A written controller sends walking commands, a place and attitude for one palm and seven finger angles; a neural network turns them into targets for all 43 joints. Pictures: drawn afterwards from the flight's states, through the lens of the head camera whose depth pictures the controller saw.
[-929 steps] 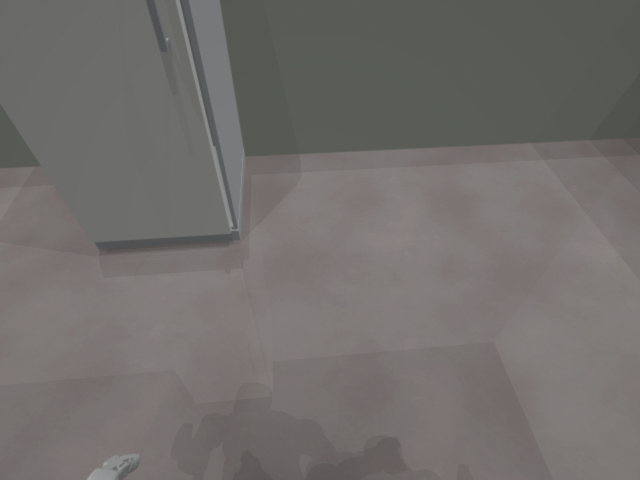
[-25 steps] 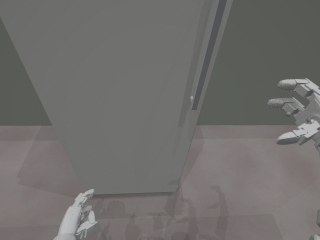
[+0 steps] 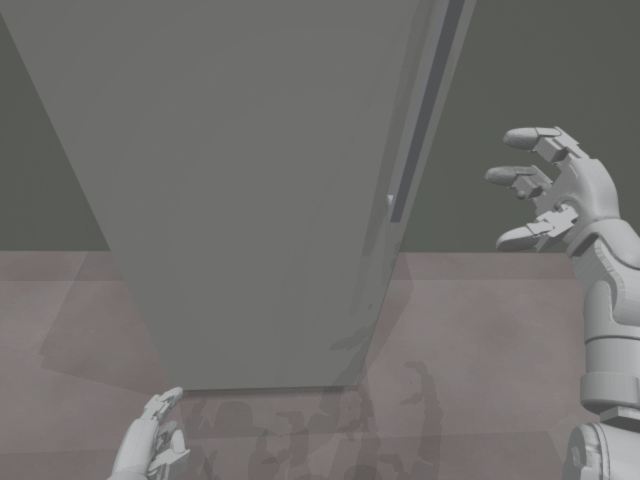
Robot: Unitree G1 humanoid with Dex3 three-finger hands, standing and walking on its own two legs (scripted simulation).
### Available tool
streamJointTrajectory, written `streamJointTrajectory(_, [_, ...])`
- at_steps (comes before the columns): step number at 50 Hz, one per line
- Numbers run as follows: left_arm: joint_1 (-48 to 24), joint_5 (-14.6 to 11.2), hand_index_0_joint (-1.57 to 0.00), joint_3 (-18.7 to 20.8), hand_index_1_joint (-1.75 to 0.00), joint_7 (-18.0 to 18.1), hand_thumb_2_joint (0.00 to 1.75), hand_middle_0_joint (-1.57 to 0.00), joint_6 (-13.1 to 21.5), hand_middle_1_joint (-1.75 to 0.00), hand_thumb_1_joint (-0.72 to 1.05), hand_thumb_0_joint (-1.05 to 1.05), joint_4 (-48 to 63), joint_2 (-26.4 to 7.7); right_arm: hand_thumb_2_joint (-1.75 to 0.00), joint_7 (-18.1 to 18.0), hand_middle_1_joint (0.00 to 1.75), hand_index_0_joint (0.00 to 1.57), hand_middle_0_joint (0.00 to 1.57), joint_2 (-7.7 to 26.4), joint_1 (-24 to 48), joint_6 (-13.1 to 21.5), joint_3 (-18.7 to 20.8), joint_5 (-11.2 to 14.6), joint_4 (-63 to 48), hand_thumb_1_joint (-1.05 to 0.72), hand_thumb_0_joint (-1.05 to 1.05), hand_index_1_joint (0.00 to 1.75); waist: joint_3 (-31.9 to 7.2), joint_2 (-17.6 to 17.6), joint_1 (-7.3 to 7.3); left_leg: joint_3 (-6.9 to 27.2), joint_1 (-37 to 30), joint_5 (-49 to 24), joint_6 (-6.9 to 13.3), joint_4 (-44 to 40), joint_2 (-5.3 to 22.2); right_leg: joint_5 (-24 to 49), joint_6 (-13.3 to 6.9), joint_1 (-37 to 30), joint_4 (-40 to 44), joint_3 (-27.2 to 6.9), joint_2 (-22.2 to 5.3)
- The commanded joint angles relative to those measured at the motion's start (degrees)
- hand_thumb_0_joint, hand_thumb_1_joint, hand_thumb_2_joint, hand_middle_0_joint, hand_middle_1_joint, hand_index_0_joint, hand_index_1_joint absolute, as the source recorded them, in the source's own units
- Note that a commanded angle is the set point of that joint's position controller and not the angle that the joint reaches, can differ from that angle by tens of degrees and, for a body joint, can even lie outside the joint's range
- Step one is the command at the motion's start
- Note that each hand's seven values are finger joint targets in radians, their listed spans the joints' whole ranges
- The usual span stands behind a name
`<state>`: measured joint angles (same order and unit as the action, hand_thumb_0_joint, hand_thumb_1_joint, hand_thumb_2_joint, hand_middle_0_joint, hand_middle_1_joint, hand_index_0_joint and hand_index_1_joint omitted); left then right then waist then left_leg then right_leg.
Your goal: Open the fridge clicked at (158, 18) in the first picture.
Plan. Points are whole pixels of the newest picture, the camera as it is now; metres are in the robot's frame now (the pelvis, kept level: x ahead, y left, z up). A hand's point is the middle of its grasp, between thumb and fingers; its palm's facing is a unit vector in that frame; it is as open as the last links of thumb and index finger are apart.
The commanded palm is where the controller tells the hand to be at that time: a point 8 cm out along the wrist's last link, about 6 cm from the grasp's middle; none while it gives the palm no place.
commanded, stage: move the hooked fingers beside the handle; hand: right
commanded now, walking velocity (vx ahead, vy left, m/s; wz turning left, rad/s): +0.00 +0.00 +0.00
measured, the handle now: (424, 88) +0.53 -0.08 +0.27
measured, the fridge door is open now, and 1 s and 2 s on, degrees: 0 0 0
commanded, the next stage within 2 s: feel for the door with the fingertips in 1.38 s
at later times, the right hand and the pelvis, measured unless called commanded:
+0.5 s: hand (467, 166) +0.45 -0.14 +0.21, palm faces -0.10 +1.00 -0.01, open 14.0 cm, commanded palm +0.43 -0.20 +0.21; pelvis +0.00 +0.00 +0.00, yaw +1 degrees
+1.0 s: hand (473, 161) +0.45 -0.15 +0.21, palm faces -0.11 +0.99 +0.01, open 14.0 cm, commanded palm +0.44 -0.21 +0.21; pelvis +0.00 +0.00 +0.00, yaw +2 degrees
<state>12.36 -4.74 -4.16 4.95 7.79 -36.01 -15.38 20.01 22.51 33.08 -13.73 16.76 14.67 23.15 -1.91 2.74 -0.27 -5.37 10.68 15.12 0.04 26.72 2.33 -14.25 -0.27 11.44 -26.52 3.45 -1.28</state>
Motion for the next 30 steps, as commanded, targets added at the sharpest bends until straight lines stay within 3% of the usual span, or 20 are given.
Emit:
streamJointTrajectory(1, [-4.31,-0.44,-0.2,3.25,-0.3,0.92,0.9,-0.2,1.81,-0.3,0.9,0.0,7.46,-7.76,-0.3,-2.45,1.2,0.3,0.3,15.88,25.18,2.18,4.2,-0.76,-3.44,0.5,0.0,1.2,-10.41,-5.18,-0.01,2.33,-0.32,-16.13,1.1,-3.53,-0.81,12.16,-1.93,-4.48,2.24,-3.19,0.62])
streamJointTrajectory(2, [-4.3,-0.52,-0.2,3.21,-0.3,0.99,0.9,-0.2,1.55,-0.3,0.9,0.0,7.82,-7.72,-0.3,-2.73,1.2,0.3,0.3,16.48,26.32,1.97,4.26,-1.21,-2.8,0.5,0.0,1.2,-10.67,-3.57,-0.11,2.65,-0.26,-15.8,1.09,-3.52,-0.75,11.77,-1.97,-4.29,2.39,-3.16,0.75])
streamJointTrajectory(5, [-3.28,-0.53,-0.2,3.31,-0.3,1.43,0.9,-0.2,1.45,-0.3,0.9,0.0,7.49,-7.42,-0.3,-3.16,1.2,0.3,0.3,13.41,35.57,4.03,-0.09,-1.76,-3.16,0.5,0.0,1.2,-12.2,-1.56,-2.26,2.74,1.36,-14.09,1.21,-3.69,-0.94,10.69,-2.1,-6.34,1.97,-3.52,0.87])
streamJointTrajectory(8, [-2.25,-0.21,-0.2,3.43,-0.3,1.84,0.9,-0.2,1.92,-0.3,0.9,0.0,6.78,-7.41,-0.3,-3.07,1.2,0.3,0.3,15.43,42.25,7.67,1.06,-1.46,-3.98,0.5,0.0,1.2,-17.6,-1.17,-2.98,3.26,-0.67,-15.93,1.38,-3.51,-1.17,12.44,-2.48,-9.09,1.29,-3.64,0.94])
streamJointTrajectory(10, [-1.41,0.01,-0.2,3.37,-0.3,1.88,0.9,-0.2,2.4,-0.3,0.9,0.0,6.05,-7.3,-0.3,-2.9,1.2,0.3,0.3,14.38,44.7,9.72,0.6,-1.1,-2.85,0.5,0.0,1.2,-19.59,0.75,-3.18,3.1,-1.18,-16.9,1.6,-3.05,-1.23,13.37,-2.28,-10.17,1.19,-3.92,1.14])
streamJointTrajectory(11, [-0.81,0.06,-0.2,3.48,-0.3,1.8,0.9,-0.2,2.28,-0.3,0.9,0.0,5.43,-7.49,-0.3,-2.87,1.2,0.3,0.3,15.7,42.58,10.0,1.83,-1.17,0.33,0.5,0.0,1.2,-18.94,-1.54,-2.81,3.3,-1.46,-17.0,1.47,-3.36,-1.3,13.3,-2.52,-9.14,0.86,-3.64,0.88])
streamJointTrajectory(15, [1.27,-0.05,-0.2,3.82,-0.3,1.39,0.9,-0.2,2.06,-0.3,0.9,0.0,3.93,-7.96,-0.3,-3.54,1.2,0.3,0.3,13.86,41.7,9.95,0.88,-1.96,9.03,0.5,0.0,1.2,-15.44,-0.75,-2.62,2.87,-0.29,-16.82,1.54,-3.15,-1.23,12.25,-2.12,-5.99,1.8,-3.41,1.0])
streamJointTrajectory(16, [1.74,-0.05,-0.2,4.0,-0.3,1.1,0.9,-0.2,1.72,-0.3,0.9,0.0,3.75,-8.23,-0.3,-3.72,1.2,0.3,0.3,13.41,39.43,9.45,0.58,-2.26,12.23,0.5,0.0,1.2,-14.75,-3.13,-2.27,2.84,-0.31,-16.82,1.43,-3.28,-1.21,12.24,-2.31,-4.85,1.65,-3.08,0.88])
streamJointTrajectory(18, [2.79,-0.09,-0.2,4.31,-0.3,0.9,0.9,-0.2,1.16,-0.3,0.9,0.0,3.55,-8.7,-0.3,-4.23,1.2,0.3,0.3,14.95,39.34,9.0,1.62,-2.86,15.75,0.5,0.0,1.2,-13.5,-3.64,-2.28,3.09,0.08,-16.35,1.19,-3.26,-1.17,11.06,-2.25,-2.87,1.97,-2.68,0.86])
streamJointTrajectory(21, [3.74,0.15,-0.2,4.75,-0.3,0.59,0.9,-0.2,0.86,-0.3,0.9,0.0,3.91,-8.72,-0.3,-4.92,1.2,0.3,0.3,14.53,42.18,10.71,1.04,-3.25,14.97,0.5,0.0,1.2,-14.83,-4.48,-2.34,3.18,-1.06,-17.41,1.29,-2.8,-1.0,12.16,-2.38,-2.6,1.65,-2.58,0.67])
streamJointTrajectory(25, [5.06,0.55,-0.2,5.1,-0.3,0.5,0.9,-0.2,1.82,-0.3,0.9,0.0,3.8,-8.36,-0.3,-5.91,1.2,0.3,0.3,14.54,50.0,15.3,1.55,-3.17,8.74,0.5,0.0,1.2,-21.09,-1.62,-3.22,3.67,-1.72,-19.5,1.33,-2.33,-1.59,14.71,-2.39,-7.44,1.35,-2.77,0.48])
streamJointTrajectory(26, [5.48,0.74,-0.2,5.15,-0.3,0.56,0.9,-0.2,1.63,-0.3,0.9,0.0,3.49,-8.55,-0.3,-6.13,1.2,0.3,0.3,16.18,49.55,15.95,2.72,-3.11,9.18,0.5,0.0,1.2,-21.42,-4.44,-2.98,3.61,-3.27,-20.3,1.26,-2.19,-1.59,15.58,-2.61,-6.68,1.17,-2.79,0.3])
streamJointTrajectory(29, [6.57,0.58,-0.2,5.09,-0.3,0.6,0.9,-0.2,1.76,-0.3,0.9,0.0,1.99,-8.47,-0.3,-6.54,1.2,0.3,0.3,14.69,51.42,16.17,2.03,-3.6,14.24,0.5,0.0,1.2,-18.44,-3.78,-3.92,3.66,-1.04,-19.45,1.06,-2.71,-1.99,13.77,-2.56,-5.65,1.58,-2.26,0.48])
streamJointTrajectory(30, [7.16,0.57,-0.2,5.17,-0.3,0.59,0.9,-0.2,1.64,-0.3,0.9,0.0,1.54,-8.7,-0.3,-6.89,1.2,0.3,0.3,16.33,50.38,15.91,3.33,-4.19,16.25,0.5,0.0,1.2,-17.29,-3.47,-3.53,3.66,-0.43,-18.53,1.12,-2.81,-1.99,13.1,-2.45,-4.85,1.78,-2.25,0.4])
